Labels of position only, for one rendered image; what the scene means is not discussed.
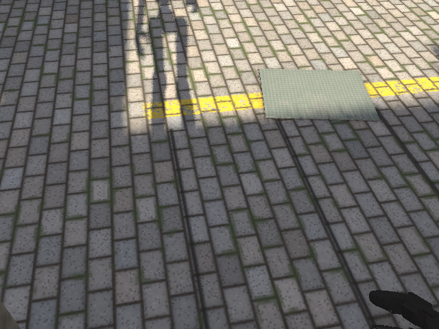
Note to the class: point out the right robot hand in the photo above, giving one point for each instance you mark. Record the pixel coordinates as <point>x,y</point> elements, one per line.
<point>412,307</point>

